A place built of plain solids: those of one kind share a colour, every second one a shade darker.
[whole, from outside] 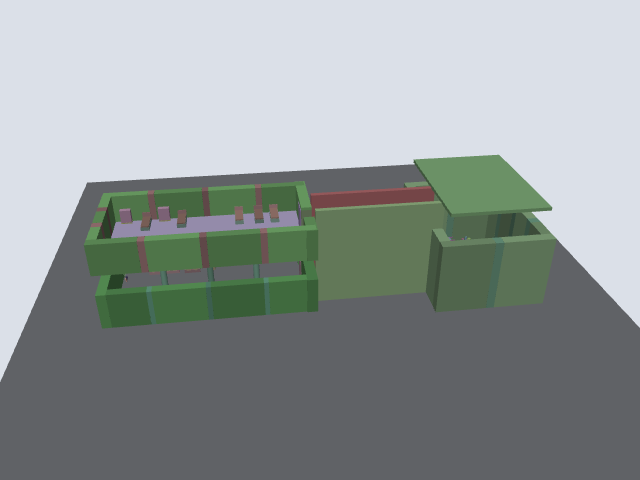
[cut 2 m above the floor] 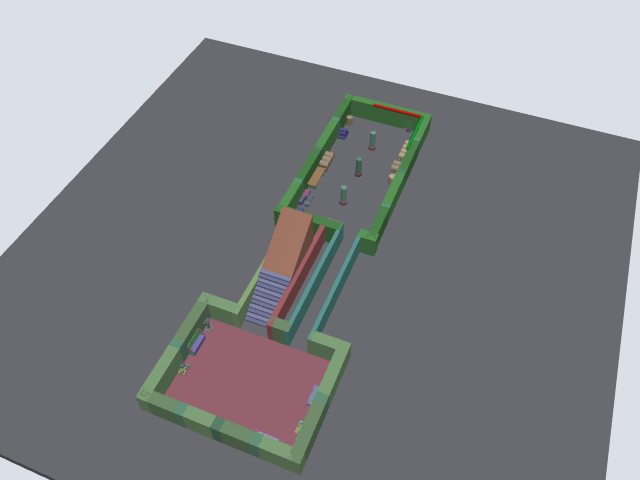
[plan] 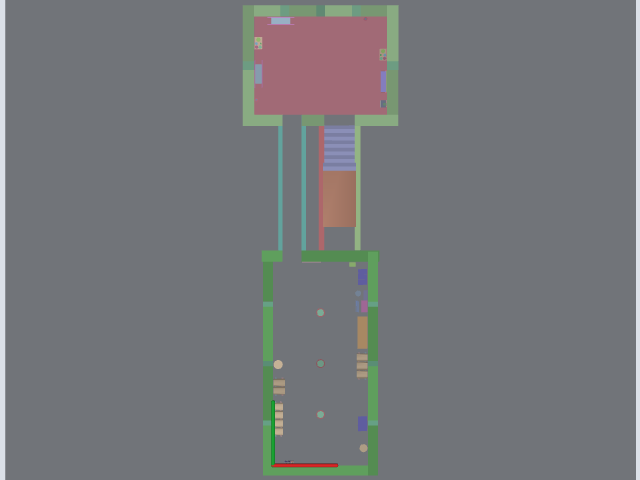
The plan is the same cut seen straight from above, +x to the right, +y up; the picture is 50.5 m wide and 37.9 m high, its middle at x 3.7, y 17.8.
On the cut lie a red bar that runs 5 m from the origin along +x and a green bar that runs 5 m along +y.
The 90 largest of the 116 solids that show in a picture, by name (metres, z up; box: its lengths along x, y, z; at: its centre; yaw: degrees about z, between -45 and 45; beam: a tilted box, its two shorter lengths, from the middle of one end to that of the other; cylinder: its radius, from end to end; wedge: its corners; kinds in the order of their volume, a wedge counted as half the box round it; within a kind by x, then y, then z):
{
 "wall_transept_1": {"box": [0.9, 4.42, 6.7], "at": [-1.95, 29.01, 3.05]},
 "wall_transept_2": {"box": [0.9, 4.42, 6.7], "at": [-1.95, 34.13, 3.05]},
 "wall_transept_3": {"box": [2.96, 0.9, 6.7], "at": [-0.92, 35.89, 3.05]},
 "wall_transept_4": {"box": [3.15, 0.9, 6.7], "at": [-0.83, 27.24, 3.05]},
 "wall_transept_5": {"box": [2.13, 0.9, 6.7], "at": [2.33, 35.89, 3.05]},
 "wall_transept_6": {"box": [1.79, 0.9, 6.7], "at": [3.15, 27.24, 3.05]},
 "wall_transept_7": {"box": [2.13, 0.9, 6.7], "at": [5.16, 35.89, 3.05]},
 "wall_transept_8": {"box": [3.45, 0.9, 6.7], "at": [8.17, 27.24, 3.05]},
 "wall_transept_9": {"box": [2.96, 0.9, 6.7], "at": [8.41, 35.89, 3.05]},
 "wall_transept_10": {"box": [0.9, 4.42, 6.7], "at": [9.44, 29.01, 3.05]},
 "wall_transept_11": {"box": [0.9, 4.42, 6.7], "at": [9.44, 34.13, 3.05]},
 "wall_undercroft_1": {"box": [0.8, 3.95, 3.53], "at": [-0.4, 1.17, 1.47]},
 "wall_undercroft_2": {"box": [0.8, 4.29, 3.53], "at": [-0.4, 5.69, 1.47]},
 "wall_undercroft_3": {"box": [0.8, 4.29, 3.53], "at": [-0.4, 10.39, 1.47]},
 "wall_undercroft_4": {"box": [0.8, 3.95, 3.53], "at": [-0.4, 14.91, 1.47]},
 "wall_undercroft_5": {"box": [1.65, 0.9, 3.53], "at": [-0.08, 16.53, 1.47]},
 "wall_undercroft_6": {"box": [9.09, 0.8, 3.53], "at": [3.75, -0.4, 1.47]},
 "wall_undercroft_7": {"box": [6.14, 0.9, 3.53], "at": [5.32, 16.53, 1.47]},
 "wall_undercroft_8": {"box": [0.8, 3.95, 3.53], "at": [7.89, 1.17, 1.47]},
 "wall_undercroft_9": {"box": [0.8, 4.29, 3.53], "at": [7.89, 5.69, 1.47]},
 "wall_undercroft_10": {"box": [0.8, 4.29, 3.53], "at": [7.89, 10.39, 1.47]},
 "wall_undercroft_11": {"box": [0.8, 3.95, 3.53], "at": [7.89, 14.91, 1.47]},
 "wall_dorter_1": {"box": [0.8, 3.87, 2.8], "at": [-0.4, 1.14, 6.48]},
 "wall_dorter_2": {"box": [0.8, 4.14, 2.8], "at": [-0.4, 5.69, 6.48]},
 "wall_dorter_3": {"box": [0.8, 4.14, 2.8], "at": [-0.4, 10.39, 6.48]},
 "wall_dorter_4": {"box": [0.8, 3.87, 2.8], "at": [-0.4, 14.94, 6.48]},
 "wall_dorter_5": {"box": [2.82, 0.8, 2.8], "at": [0.61, -0.4, 6.48]},
 "wall_dorter_6": {"box": [5.29, 0.9, 2.8], "at": [1.75, 16.53, 6.48]},
 "wall_dorter_7": {"box": [2.04, 0.8, 2.8], "at": [3.75, -0.4, 6.48]},
 "wall_dorter_8": {"box": [2.82, 0.8, 2.8], "at": [6.88, -0.4, 6.48]},
 "wall_dorter_9": {"box": [2.3, 0.9, 2.8], "at": [7.24, 16.53, 6.48]},
 "wall_dorter_10": {"box": [0.8, 3.87, 2.8], "at": [7.89, 1.14, 6.48]},
 "wall_dorter_11": {"box": [0.8, 4.14, 2.8], "at": [7.89, 5.69, 6.48]},
 "wall_dorter_12": {"box": [0.8, 4.14, 2.8], "at": [7.89, 10.39, 6.48]},
 "wall_dorter_13": {"box": [0.8, 3.87, 2.8], "at": [7.89, 14.94, 6.48]},
 "fill_under_steps_1": {"wedge": [[3.94, 18.83, -0.3], [3.94, 18.83, 5.14], [3.94, 27.12, -0.3], [3.94, 27.12, -0.24], [6.54, 18.83, -0.3], [6.54, 18.83, 5.14], [6.54, 27.12, -0.3], [6.54, 27.12, -0.24]]},
 "floor_dorter_1": {"box": [7.49, 16.08, 0.4], "at": [3.75, 8.04, 5.18]},
 "wall_left_1": {"box": [0.45, 10.71, 9.08], "at": [3.82, 22.34, 4.24]},
 "wall_right_1": {"box": [0.45, 10.71, 9.08], "at": [6.67, 22.34, 4.24]},
 "over_transept_1": {"box": [11.09, 8.35, 0.3], "at": [3.75, 31.57, 8.87]},
 "floor_transept_1": {"box": [10.49, 7.75, 0.3], "at": [3.75, 31.57, -0.15]},
 "wall_transept_light_1": {"box": [0.9, 0.7, 6.7], "at": [-1.95, 31.57, 3.05]},
 "wall_transept_light_2": {"box": [0.7, 0.9, 6.7], "at": [0.92, 35.89, 3.05]},
 "wall_transept_light_3": {"box": [0.7, 0.9, 6.7], "at": [3.75, 35.89, 3.05]},
 "wall_transept_light_4": {"box": [0.7, 0.9, 6.7], "at": [6.58, 35.89, 3.05]},
 "wall_transept_light_5": {"box": [0.9, 0.7, 6.7], "at": [9.44, 31.57, 3.05]},
 "jamb_slype_1": {"box": [0.35, 11.61, 2.25], "at": [0.57, 21.89, 1.07]},
 "jamb_slype_2": {"box": [0.35, 11.61, 2.25], "at": [2.42, 21.89, 1.07]},
 "wall_dorter_light_1": {"box": [0.8, 0.55, 2.8], "at": [-0.4, 3.35, 6.48]},
 "wall_dorter_light_2": {"box": [0.8, 0.55, 2.8], "at": [-0.4, 8.04, 6.48]},
 "wall_dorter_light_3": {"box": [0.8, 0.55, 2.8], "at": [-0.4, 12.73, 6.48]},
 "wall_dorter_light_4": {"box": [0.7, 0.8, 2.8], "at": [2.37, -0.4, 6.48]},
 "wall_dorter_light_5": {"box": [0.7, 0.8, 2.8], "at": [5.12, -0.4, 6.48]},
 "wall_dorter_light_6": {"box": [0.8, 0.55, 2.8], "at": [7.89, 3.35, 6.48]},
 "wall_dorter_light_7": {"box": [0.8, 0.55, 2.8], "at": [7.89, 8.04, 6.48]},
 "wall_dorter_light_8": {"box": [0.8, 0.55, 2.8], "at": [7.89, 12.73, 6.48]},
 "wall_undercroft_light_1": {"box": [0.8, 0.4, 3.53], "at": [-0.4, 3.35, 1.47]},
 "wall_undercroft_light_2": {"box": [0.8, 0.4, 3.53], "at": [-0.4, 8.04, 1.47]},
 "wall_undercroft_light_3": {"box": [0.8, 0.4, 3.53], "at": [-0.4, 12.73, 1.47]},
 "wall_undercroft_light_4": {"box": [0.8, 0.4, 3.53], "at": [7.89, 3.35, 1.47]},
 "wall_undercroft_light_5": {"box": [0.8, 0.4, 3.53], "at": [7.89, 8.04, 1.47]},
 "wall_undercroft_light_6": {"box": [0.8, 0.4, 3.53], "at": [7.89, 12.73, 1.47]},
 "tread_1": {"wedge": [[3.94, 23.27, 1.82], [3.94, 23.27, 2.31], [3.94, 23.59, 1.82], [3.94, 23.59, 2.3], [6.54, 23.27, 1.82], [6.54, 23.27, 2.33], [6.54, 23.61, 1.82], [6.54, 23.61, 2.31]]},
 "tread_2": {"wedge": [[3.94, 23.56, 1.63], [3.94, 23.56, 2.12], [3.94, 23.9, 1.63], [3.94, 23.9, 2.11], [6.54, 23.58, 1.63], [6.54, 23.58, 2.13], [6.54, 23.91, 1.63], [6.54, 23.91, 2.11]]},
 "tread_3": {"wedge": [[3.94, 23.86, 1.44], [3.94, 23.86, 1.93], [3.94, 24.19, 1.44], [3.94, 24.19, 1.92], [6.54, 23.87, 1.44], [6.54, 23.87, 1.93], [6.54, 24.2, 1.44], [6.54, 24.2, 1.92]]},
 "tread_4": {"wedge": [[3.94, 24.15, 1.25], [3.94, 24.15, 1.75], [3.94, 24.49, 1.25], [3.94, 24.49, 1.73], [6.54, 24.16, 1.25], [6.54, 24.16, 1.74], [6.54, 24.48, 1.25], [6.54, 24.48, 1.73]]},
 "tread_5": {"wedge": [[3.94, 24.45, 1.05], [3.94, 24.45, 1.55], [3.94, 24.79, 1.05], [3.94, 24.79, 1.54], [6.54, 24.45, 1.05], [6.54, 24.45, 1.55], [6.54, 24.78, 1.05], [6.54, 24.78, 1.53]]},
 "tread_6": {"wedge": [[3.94, 24.75, 0.86], [3.94, 24.75, 1.35], [3.94, 25.07, 0.86], [3.94, 25.07, 1.34], [6.54, 24.74, 0.86], [6.54, 24.74, 1.35], [6.54, 25.08, 0.86], [6.54, 25.08, 1.34]]},
 "tread_7": {"wedge": [[3.94, 25.04, 0.66], [3.94, 25.04, 1.16], [3.94, 25.37, 0.66], [3.94, 25.37, 1.14], [6.54, 25.04, 0.66], [6.54, 25.04, 1.17], [6.54, 25.38, 0.66], [6.54, 25.38, 1.15]]},
 "tread_8": {"wedge": [[3.94, 25.33, 0.46], [3.94, 25.33, 0.97], [3.94, 25.67, 0.46], [3.94, 25.67, 0.96], [6.54, 25.34, 0.46], [6.54, 25.34, 0.96], [6.54, 25.66, 0.46], [6.54, 25.66, 0.95]]},
 "tread_9": {"wedge": [[3.94, 25.63, 0.27], [3.94, 25.63, 0.76], [3.94, 25.95, 0.27], [3.94, 25.95, 0.75], [6.54, 25.62, 0.27], [6.54, 25.62, 0.77], [6.54, 25.96, 0.27], [6.54, 25.96, 0.76]]},
 "tread_10": {"wedge": [[3.94, 25.92, 0.08], [3.94, 25.92, 0.58], [3.94, 26.25, 0.08], [3.94, 26.25, 0.56], [6.54, 25.92, 0.08], [6.54, 25.92, 0.57], [6.54, 26.26, 0.08], [6.54, 26.26, 0.56]]},
 "tread_11": {"wedge": [[3.94, 26.21, -0.12], [3.94, 26.21, 0.39], [3.94, 26.56, -0.12], [3.94, 26.56, 0.37], [6.54, 26.22, -0.12], [6.54, 26.22, 0.38], [6.54, 26.56, -0.12], [6.54, 26.56, 0.37]]},
 "tread_12": {"wedge": [[3.94, 26.52, -0.3], [3.94, 26.52, 0.18], [3.94, 26.85, -0.3], [3.94, 26.85, 0.18], [6.54, 26.52, -0.3], [6.54, 26.52, 0.19], [6.54, 26.85, -0.3], [6.54, 26.85, 0.18]]},
 "bed_frame_dorter_1": {"box": [1.87, 0.77, 0.36], "at": [0.96, 5.84, 5.56]},
 "bed_frame_dorter_2": {"box": [1.96, 0.79, 0.36], "at": [1.01, 12.62, 5.56]},
 "bed_frame_dorter_3": {"box": [1.98, 0.75, 0.3], "at": [1.02, 2.76, 5.53]},
 "bed_frame_dorter_4": {"box": [2.0, 0.76, 0.37], "at": [1.03, 14.0, 5.57]},
 "pier_undercroft_1": {"cylinder": 0.27, "from": [3.75, 4.02, 0.29], "to": [3.75, 4.02, 3.23]},
 "pier_undercroft_2": {"cylinder": 0.27, "from": [3.75, 8.04, 0.25], "to": [3.75, 8.04, 3.23]},
 "pier_undercroft_3": {"cylinder": 0.27, "from": [3.75, 12.06, 0.3], "to": [3.75, 12.06, 3.23]},
 "aumbry_carcase_dorter_1": {"box": [0.43, 0.91, 1.17], "at": [0.25, 1.01, 6.06]},
 "aumbry_carcase_dorter_2": {"box": [0.44, 0.97, 1.16], "at": [0.26, 4.3, 6.05]},
 "jamb_night_1": {"box": [0.35, 0.9, 2.25], "at": [4.22, 16.53, 6.5]},
 "cask_undercroft_1": {"cylinder": 0.36, "from": [0.4, 7.97, 0.0], "to": [0.4, 7.97, 0.93]},
 "cask_undercroft_2": {"cylinder": 0.31, "from": [7.14, 1.36, 0.0], "to": [7.14, 1.36, 0.91]},
 "settle_locker_transept_1": {"box": [0.42, 1.62, 0.5], "at": [8.71, 30.3, 0.2]},
 "bed_pallet_dorter_1": {"box": [1.84, 0.73, 0.11], "at": [1.04, 12.62, 5.79]},
 "bed_pallet_dorter_2": {"box": [1.88, 0.7, 0.11], "at": [1.06, 14.0, 5.81]},
 "door_leaf_night_1": {"box": [1.68, 0.06, 2.23], "at": [3.51, 16.05, 6.5]}
}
